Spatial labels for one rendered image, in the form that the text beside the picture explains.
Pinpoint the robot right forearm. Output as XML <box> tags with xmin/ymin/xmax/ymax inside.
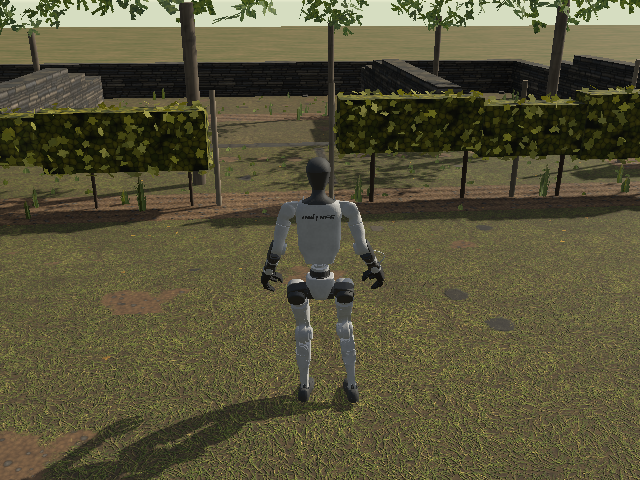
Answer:
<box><xmin>360</xmin><ymin>239</ymin><xmax>381</xmax><ymax>274</ymax></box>

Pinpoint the left robot hand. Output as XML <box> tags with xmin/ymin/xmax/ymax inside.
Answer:
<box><xmin>261</xmin><ymin>272</ymin><xmax>283</xmax><ymax>292</ymax></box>

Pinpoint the robot left foot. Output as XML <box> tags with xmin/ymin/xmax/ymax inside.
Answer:
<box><xmin>298</xmin><ymin>377</ymin><xmax>315</xmax><ymax>402</ymax></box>

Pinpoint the robot left forearm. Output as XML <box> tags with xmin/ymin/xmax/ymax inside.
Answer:
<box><xmin>263</xmin><ymin>240</ymin><xmax>281</xmax><ymax>275</ymax></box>

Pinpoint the right robot hand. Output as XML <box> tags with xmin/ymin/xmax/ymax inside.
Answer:
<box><xmin>362</xmin><ymin>266</ymin><xmax>385</xmax><ymax>289</ymax></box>

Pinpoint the robot right upper arm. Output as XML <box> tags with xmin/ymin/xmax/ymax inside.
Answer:
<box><xmin>339</xmin><ymin>200</ymin><xmax>370</xmax><ymax>255</ymax></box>

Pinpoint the robot left upper arm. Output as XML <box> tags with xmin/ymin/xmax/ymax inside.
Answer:
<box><xmin>271</xmin><ymin>201</ymin><xmax>298</xmax><ymax>255</ymax></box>

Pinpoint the robot head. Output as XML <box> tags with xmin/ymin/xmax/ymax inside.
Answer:
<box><xmin>302</xmin><ymin>157</ymin><xmax>336</xmax><ymax>205</ymax></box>

